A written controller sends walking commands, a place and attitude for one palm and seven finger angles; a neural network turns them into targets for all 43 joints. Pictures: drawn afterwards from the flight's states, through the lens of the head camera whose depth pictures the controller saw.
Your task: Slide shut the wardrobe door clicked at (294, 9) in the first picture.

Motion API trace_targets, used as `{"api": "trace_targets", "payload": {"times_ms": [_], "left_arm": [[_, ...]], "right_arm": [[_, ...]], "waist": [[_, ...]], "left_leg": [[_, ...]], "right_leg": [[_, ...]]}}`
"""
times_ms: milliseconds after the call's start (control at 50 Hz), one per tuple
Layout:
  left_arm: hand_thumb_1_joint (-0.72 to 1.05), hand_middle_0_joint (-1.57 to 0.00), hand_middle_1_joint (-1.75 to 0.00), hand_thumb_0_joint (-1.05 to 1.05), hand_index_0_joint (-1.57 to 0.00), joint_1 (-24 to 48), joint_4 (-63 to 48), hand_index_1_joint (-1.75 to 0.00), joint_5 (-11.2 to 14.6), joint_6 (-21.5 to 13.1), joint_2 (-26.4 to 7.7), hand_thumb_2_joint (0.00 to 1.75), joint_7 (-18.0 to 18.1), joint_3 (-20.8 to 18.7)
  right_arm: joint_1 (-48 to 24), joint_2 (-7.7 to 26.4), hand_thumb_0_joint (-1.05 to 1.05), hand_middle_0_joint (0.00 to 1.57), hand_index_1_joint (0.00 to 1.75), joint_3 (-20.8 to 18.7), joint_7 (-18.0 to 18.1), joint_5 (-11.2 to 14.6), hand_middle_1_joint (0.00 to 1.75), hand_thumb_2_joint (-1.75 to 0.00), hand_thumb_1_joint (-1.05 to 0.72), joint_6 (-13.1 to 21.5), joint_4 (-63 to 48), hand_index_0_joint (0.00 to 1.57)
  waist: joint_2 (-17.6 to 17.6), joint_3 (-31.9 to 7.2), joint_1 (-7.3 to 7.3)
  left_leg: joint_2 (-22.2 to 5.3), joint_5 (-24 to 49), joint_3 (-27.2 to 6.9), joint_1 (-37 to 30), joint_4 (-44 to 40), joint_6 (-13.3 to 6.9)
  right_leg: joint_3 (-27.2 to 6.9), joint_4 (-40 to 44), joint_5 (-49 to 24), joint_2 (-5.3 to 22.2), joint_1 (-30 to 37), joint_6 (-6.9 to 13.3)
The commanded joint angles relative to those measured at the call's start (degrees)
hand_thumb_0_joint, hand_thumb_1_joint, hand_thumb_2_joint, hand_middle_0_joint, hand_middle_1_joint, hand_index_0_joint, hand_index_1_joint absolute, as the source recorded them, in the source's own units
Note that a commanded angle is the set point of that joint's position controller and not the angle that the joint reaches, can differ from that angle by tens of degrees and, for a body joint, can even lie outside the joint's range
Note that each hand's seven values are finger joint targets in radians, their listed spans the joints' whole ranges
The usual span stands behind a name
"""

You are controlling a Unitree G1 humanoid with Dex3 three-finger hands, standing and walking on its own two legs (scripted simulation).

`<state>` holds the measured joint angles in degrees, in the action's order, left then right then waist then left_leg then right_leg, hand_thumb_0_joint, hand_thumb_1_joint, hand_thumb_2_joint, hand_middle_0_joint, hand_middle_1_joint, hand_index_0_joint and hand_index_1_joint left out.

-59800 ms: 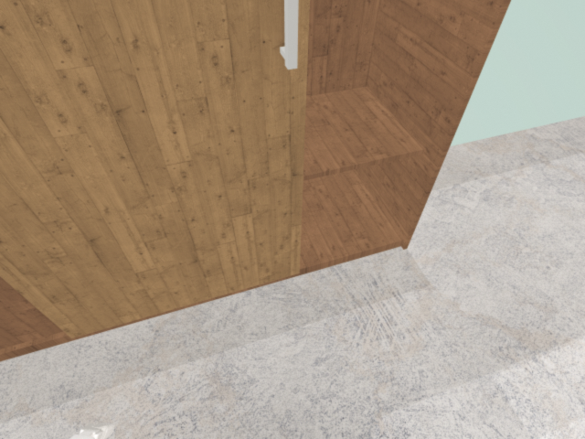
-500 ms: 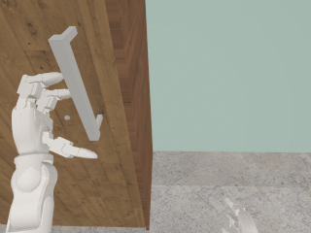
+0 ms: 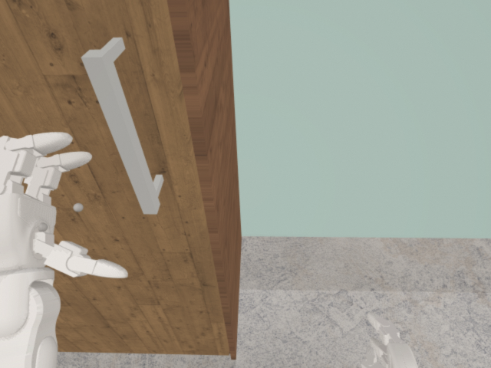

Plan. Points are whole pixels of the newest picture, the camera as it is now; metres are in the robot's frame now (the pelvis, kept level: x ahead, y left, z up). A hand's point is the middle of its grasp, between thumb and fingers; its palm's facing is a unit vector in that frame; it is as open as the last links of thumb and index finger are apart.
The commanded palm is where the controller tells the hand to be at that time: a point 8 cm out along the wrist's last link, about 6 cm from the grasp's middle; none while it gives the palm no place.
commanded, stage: slip the hand off the handle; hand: left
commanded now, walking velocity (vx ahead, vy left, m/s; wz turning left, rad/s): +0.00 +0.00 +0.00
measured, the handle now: (135, 137) +0.31 +0.18 +0.27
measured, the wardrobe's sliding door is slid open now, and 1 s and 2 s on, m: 0.00 0.00 0.00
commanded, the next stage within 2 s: draw the hand back to the body in 0.36 s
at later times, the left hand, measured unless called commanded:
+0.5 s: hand (61, 257) +0.16 +0.20 +0.23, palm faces +0.24 -0.96 -0.10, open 14.7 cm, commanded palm +0.11 +0.25 +0.23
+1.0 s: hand (67, 262) +0.17 +0.22 +0.20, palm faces +0.18 -0.98 -0.12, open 14.5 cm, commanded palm +0.12 +0.27 +0.21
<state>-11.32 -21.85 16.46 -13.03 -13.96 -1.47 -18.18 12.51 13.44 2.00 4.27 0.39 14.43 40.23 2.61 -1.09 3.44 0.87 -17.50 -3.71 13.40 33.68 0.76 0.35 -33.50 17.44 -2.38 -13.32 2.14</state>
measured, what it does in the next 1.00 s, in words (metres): stands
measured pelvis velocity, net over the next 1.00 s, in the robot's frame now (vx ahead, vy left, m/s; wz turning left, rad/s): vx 0.00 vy -0.01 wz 0.02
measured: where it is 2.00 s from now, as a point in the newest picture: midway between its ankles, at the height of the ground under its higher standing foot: outside the picture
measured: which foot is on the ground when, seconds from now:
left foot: down 0.00-1.00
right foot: down 0.00-1.00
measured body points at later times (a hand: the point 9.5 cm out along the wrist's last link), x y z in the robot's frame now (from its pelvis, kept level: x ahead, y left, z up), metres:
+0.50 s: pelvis +0.00 +0.00 -0.01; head -0.03 -0.02 +0.44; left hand +0.14 +0.25 +0.24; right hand +0.22 -0.19 -0.06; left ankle +0.01 +0.13 -0.73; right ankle +0.01 -0.09 -0.73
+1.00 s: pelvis +0.00 -0.01 +0.00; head -0.06 -0.04 +0.45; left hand +0.15 +0.27 +0.21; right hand +0.23 -0.22 -0.03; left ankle +0.01 +0.13 -0.73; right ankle +0.01 -0.09 -0.73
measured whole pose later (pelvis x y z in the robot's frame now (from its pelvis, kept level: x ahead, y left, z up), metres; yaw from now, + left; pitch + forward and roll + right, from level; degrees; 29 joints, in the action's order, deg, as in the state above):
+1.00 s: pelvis +0.00 -0.01 +0.00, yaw +1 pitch -6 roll +0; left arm -20.8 -31.9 23.2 22.0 -19.9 -11.7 -23.2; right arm 9.6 15.1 4.4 6.7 4.9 16.3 35.5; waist 4.6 -3.3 5.2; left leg 0.1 -16.7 -5.0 9.2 31.8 1.4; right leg 1.6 -30.5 16.4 -3.1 -8.3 2.8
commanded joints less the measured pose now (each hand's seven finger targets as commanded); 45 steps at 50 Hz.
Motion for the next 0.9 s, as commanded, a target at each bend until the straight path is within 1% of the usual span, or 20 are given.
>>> {"api": "trace_targets", "payload": {"times_ms": [0, 60, 160, 200, 280, 360, 400, 460, 480, 500, 560, 620, 640, 680, 740, 760, 780, 800, 840, 880], "left_arm": [[-0.55, -0.25, -1.15, 0.0, -0.25, 8.7, -16.6, -1.15, 0.2, -4.6, -7.6, 0.2, -1.1, -0.7], [-0.55, -0.25, -1.15, 0.0, -0.25, 3.4, -17.6, -1.15, 1.0, -4.6, -8.3, 0.2, -2.0, -2.4], [-0.55, -0.25, -1.15, 0.0, -0.25, -1.3, -18.9, -1.15, 3.6, -4.1, -8.2, 0.2, -3.2, -4.6], [-0.55, -0.25, -1.15, 0.0, -0.25, -2.4, -19.4, -1.15, 4.3, -3.9, -7.4, 0.2, -3.9, -4.0], [-0.55, -0.25, -1.15, 0.0, -0.25, -3.0, -23.2, -1.15, 4.3, -4.3, -6.7, 0.2, -4.9, -2.1], [-0.55, -0.25, -1.15, 0.0, -0.25, -5.3, -25.5, -1.15, 3.7, -4.5, -6.0, 0.2, -5.1, -0.1], [-0.55, -0.25, -1.15, 0.0, -0.25, -4.9, -24.2, -1.15, 3.6, -4.1, -8.3, 0.2, -4.4, -3.1], [-0.55, -0.25, -1.15, 0.0, -0.25, -5.3, -22.8, -1.15, 4.2, -4.2, -7.0, 0.2, -4.3, -3.1], [-0.55, -0.25, -1.15, 0.0, -0.25, -13.4, -18.4, -1.15, -0.5, 3.7, -13.4, 0.2, -4.8, -3.9], [-0.55, -0.25, -1.15, 0.0, -0.25, -9.8, -24.9, -1.15, 0.0, 7.3, -10.7, 0.2, -5.4, -1.8], [-0.55, -0.25, -1.15, 0.0, -0.25, -6.8, -26.6, -1.15, 0.7, 16.0, -13.7, 0.2, -5.4, -4.9], [-0.55, -0.25, -1.15, 0.0, -0.25, -4.6, -26.0, -1.15, 3.9, 22.7, -14.4, 0.2, -6.9, -6.9], [-0.55, -0.25, -1.15, 0.0, -0.25, -4.2, -25.6, -1.15, 5.4, 24.4, -15.1, 0.2, -7.6, -8.4], [-0.55, -0.25, -1.15, 0.0, -0.25, -2.2, -24.3, -1.15, 7.6, 27.5, -16.0, 0.2, -8.9, -10.4], [-0.55, -0.25, -1.15, 0.0, -0.25, -1.1, -20.1, -1.15, 10.2, 31.2, -15.4, 0.2, -10.7, -11.4], [-0.55, -0.25, -1.15, 0.0, -0.25, 0.0, -20.5, -1.15, 9.7, 31.7, -15.6, 0.2, -11.0, -11.1], [-0.55, -0.25, -1.15, 0.0, -0.25, 0.7, -20.7, -1.15, 9.0, 32.1, -15.5, 0.2, -10.8, -10.6], [-0.55, -0.25, -1.15, 0.0, -0.25, 0.4, -21.7, -1.15, 8.6, 32.1, -15.2, 0.2, -10.5, -10.2], [-0.55, -0.25, -1.15, 0.0, -0.25, -0.9, -20.9, -1.15, 7.8, 32.0, -15.6, 0.2, -10.4, -10.1], [-0.51, -0.25, -1.13, 0.0, -0.25, 0.1, -20.6, -1.13, 7.5, 31.9, -16.8, 0.22, -10.2, -11.2]], "right_arm": [[-9.1, 5.6, 0.0, 0.2, 0.3, -1.7, 0.2, 0.0, 0.3, -0.9, -0.9, 5.1, -10.3, 0.2], [-9.5, 5.8, 0.0, 0.2, 0.3, -1.4, 0.1, -0.3, 0.3, -0.9, -0.9, 5.3, -10.7, 0.2], [-10.1, 5.7, 0.0, 0.2, 0.3, -1.0, 0.0, -0.2, 0.3, -0.9, -0.9, 5.4, -11.0, 0.2], [-10.2, 5.6, 0.0, 0.2, 0.3, -0.7, 0.0, 0.1, 0.3, -0.9, -0.9, 5.5, -11.2, 0.2], [-10.1, 5.7, 0.0, 0.2, 0.3, -0.6, 0.1, 0.0, 0.3, -0.9, -0.9, 6.4, -11.8, 0.2], [-10.1, 5.7, 0.0, 0.2, 0.3, -0.4, 0.0, 0.0, 0.3, -0.9, -0.9, 7.2, -12.5, 0.2], [-9.9, 5.8, 0.0, 0.2, 0.3, -0.5, 0.4, 0.1, 0.3, -0.9, -0.9, 7.2, -12.2, 0.2], [-10.1, 5.7, 0.0, 0.2, 0.3, -0.4, 0.6, 0.0, 0.3, -0.9, -0.9, 7.2, -11.8, 0.2], [-9.1, 5.8, 0.0, 0.2, 0.3, -0.7, 0.8, 1.4, 0.3, -0.9, -0.9, 6.1, -12.1, 0.2], [-10.6, 5.4, 0.0, 0.2, 0.3, -0.2, 0.9, 1.9, 0.3, -0.9, -0.9, 5.1, -14.1, 0.2], [-11.8, 5.5, 0.0, 0.2, 0.3, 0.3, 2.1, 2.5, 0.3, -0.9, -0.9, 4.6, -14.5, 0.2], [-12.9, 5.9, 0.0, 0.2, 0.3, 0.6, 3.2, 3.7, 0.3, -0.9, -0.9, 5.0, -14.3, 0.2], [-13.0, 6.1, 0.0, 0.2, 0.3, 0.7, 3.4, 3.8, 0.3, -0.9, -0.9, 5.4, -14.2, 0.2], [-13.8, 6.4, 0.0, 0.2, 0.3, 0.9, 3.6, 4.4, 0.3, -0.9, -0.9, 5.8, -13.9, 0.2], [-13.9, 6.7, 0.0, 0.2, 0.3, 1.1, 3.7, 4.9, 0.3, -0.9, -0.9, 6.1, -13.5, 0.2], [-14.0, 6.7, 0.0, 0.2, 0.3, 1.0, 3.5, 4.9, 0.3, -0.9, -0.9, 6.1, -13.7, 0.2], [-14.2, 6.6, 0.0, 0.2, 0.3, 1.1, 3.3, 4.9, 0.3, -0.9, -0.9, 6.1, -13.7, 0.2], [-14.0, 6.4, 0.0, 0.2, 0.3, 1.0, 3.0, 4.8, 0.3, -0.9, -0.9, 6.2, -14.3, 0.2], [-13.5, 6.6, 0.0, 0.2, 0.3, 0.6, 2.8, 4.6, 0.3, -0.9, -0.9, 5.8, -14.3, 0.2], [-13.8, 6.7, 0.0, 0.2, 0.3, 0.6, 2.8, 4.5, 0.3, -0.9, -0.9, 5.5, -14.3, 0.2]], "waist": [[1.4, -5.1, 0.5], [-1.7, -5.3, 1.43], [-2.8, -4.4, 1.93], [-1.5, -3.5, 1.7], [0.7, -3.1, 1.67], [-0.2, -3.4, 1.66], [-0.9, -3.1, 1.99], [-1.6, -2.3, 1.9], [1.9, -3.8, 3.55], [4.3, -4.2, 2.6], [2.0, -4.5, 2.83], [-0.6, -4.4, 2.41], [-2.1, -4.9, 2.57], [0.6, -4.8, 2.94], [-1.7, -3.1, 2.65], [-0.5, -2.7, 2.46], [3.4, -2.0, 2.59], [3.4, -2.2, 2.5], [0.2, -2.5, 2.23], [0.7, -1.4, 2.41]], "left_leg": [[0.2, 6.7, 2.5, -0.6, -4.6, -1.1], [0.3, 7.6, 2.3, 0.7, -4.3, -1.2], [0.3, 8.5, 2.1, 1.2, -3.3, -1.0], [0.3, 8.3, 2.1, 1.2, -3.3, -0.9], [0.5, 7.8, 1.6, 0.7, -2.9, -1.0], [0.4, 7.6, 1.2, 1.3, -2.3, -1.0], [0.3, 6.1, 1.2, 2.1, -2.3, -0.7], [0.4, 5.6, 1.2, 2.6, -1.9, -0.7], [-0.4, 3.6, 1.6, 2.8, -4.1, -0.9], [0.0, 4.0, 2.1, 1.7, -4.9, -1.0], [-0.2, 6.9, 1.6, 0.2, -5.4, -1.3], [-0.5, 7.8, 1.0, -1.8, -6.1, -1.4], [-0.5, 8.9, 0.6, -2.2, -6.2, -1.4], [-0.2, 9.4, 0.6, -3.2, -6.4, -1.2], [-0.1, 9.2, 0.3, -3.2, -6.7, -1.3], [-0.1, 9.1, 0.5, -3.4, -6.7, -1.4], [0.2, 9.0, 0.7, -3.5, -6.8, -1.2], [0.2, 9.2, 0.7, -3.6, -6.9, -1.2], [0.1, 8.9, 1.0, -3.5, -6.6, -1.5], [0.0, 7.9, 0.9, -3.0, -6.7, -1.5]], "right_leg": [[-0.1, 6.9, -4.0, 2.3, -0.3, -1.2], [0.2, 6.0, -5.9, 2.4, 1.0, -1.3], [0.5, 5.7, -7.8, 2.5, 1.1, -1.5], [0.9, 5.5, -7.6, 2.4, 0.3, -1.5], [1.2, 5.1, -6.8, 2.1, -0.3, -1.2], [1.4, 4.1, -7.0, 2.1, -1.1, -1.2], [1.1, 4.5, -4.7, 2.2, -1.3, -1.2], [1.1, 4.8, -4.0, 2.2, -1.7, -1.2], [0.2, 4.9, -3.2, 2.3, 0.2, -0.9], [0.6, 5.5, -3.7, 2.6, 0.8, -1.2], [1.1, 7.0, -6.1, 1.9, 2.2, -1.3], [1.4, 8.6, -6.8, 1.4, 2.3, -1.8], [1.6, 8.7, -8.1, 1.2, 2.9, -1.8], [1.4, 9.1, -8.4, 1.0, 3.2, -1.7], [1.4, 9.6, -7.6, 0.9, 2.2, -2.0], [1.2, 9.8, -7.2, 0.9, 1.7, -2.1], [1.0, 9.9, -7.1, 1.0, 1.9, -1.8], [1.1, 9.8, -7.3, 1.2, 1.9, -1.8], [0.8, 10.2, -6.7, 1.1, 1.6, -2.1], [0.4, 10.9, -5.0, 1.1, 1.5, -2.0]]}}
